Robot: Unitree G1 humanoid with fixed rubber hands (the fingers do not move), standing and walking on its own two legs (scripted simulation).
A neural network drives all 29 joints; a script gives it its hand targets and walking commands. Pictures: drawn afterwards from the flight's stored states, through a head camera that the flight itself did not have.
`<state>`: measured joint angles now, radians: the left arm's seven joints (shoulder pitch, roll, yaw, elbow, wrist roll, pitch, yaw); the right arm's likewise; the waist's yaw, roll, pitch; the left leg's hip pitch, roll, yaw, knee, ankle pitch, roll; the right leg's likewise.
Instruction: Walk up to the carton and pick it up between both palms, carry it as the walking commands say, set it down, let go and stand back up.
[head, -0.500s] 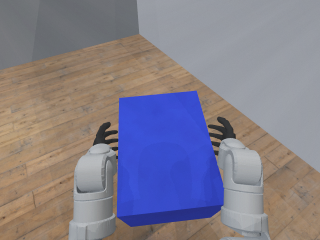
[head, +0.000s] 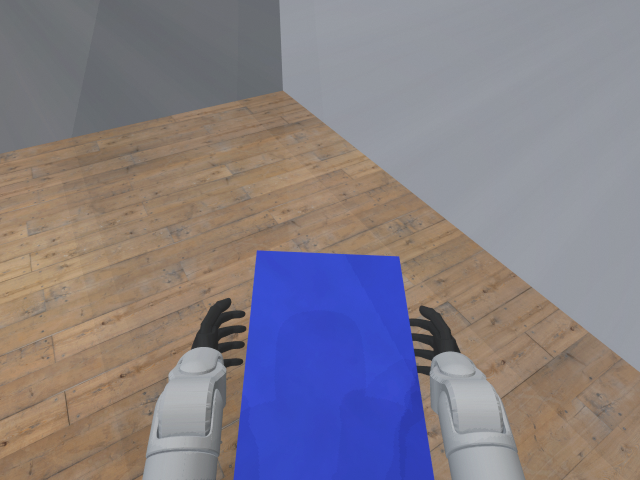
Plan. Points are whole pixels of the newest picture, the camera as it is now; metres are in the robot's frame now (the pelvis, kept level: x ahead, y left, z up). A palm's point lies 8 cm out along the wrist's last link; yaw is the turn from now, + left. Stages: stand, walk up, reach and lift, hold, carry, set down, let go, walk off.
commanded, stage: hold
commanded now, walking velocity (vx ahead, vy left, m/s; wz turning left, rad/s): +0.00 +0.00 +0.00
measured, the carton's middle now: (324, 371) +0.29 +0.00 -0.06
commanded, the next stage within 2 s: set down in 0.14 s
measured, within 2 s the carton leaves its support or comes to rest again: neither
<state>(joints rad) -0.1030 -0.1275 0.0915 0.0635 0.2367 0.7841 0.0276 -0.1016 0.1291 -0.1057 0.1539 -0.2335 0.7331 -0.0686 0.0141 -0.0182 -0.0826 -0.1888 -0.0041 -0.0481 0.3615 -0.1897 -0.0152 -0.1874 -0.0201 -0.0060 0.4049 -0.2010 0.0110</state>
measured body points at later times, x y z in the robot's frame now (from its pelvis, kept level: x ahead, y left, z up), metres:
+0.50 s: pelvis -0.05 -0.01 -0.01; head -0.08 -0.01 +0.44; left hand +0.28 +0.15 +0.01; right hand +0.25 -0.16 -0.02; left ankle +0.01 +0.13 -0.74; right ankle +0.00 -0.13 -0.75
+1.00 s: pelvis -0.03 +0.01 -0.03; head +0.08 +0.01 +0.41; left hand +0.31 +0.16 -0.09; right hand +0.30 -0.15 -0.10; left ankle +0.01 +0.13 -0.75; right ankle +0.00 -0.13 -0.75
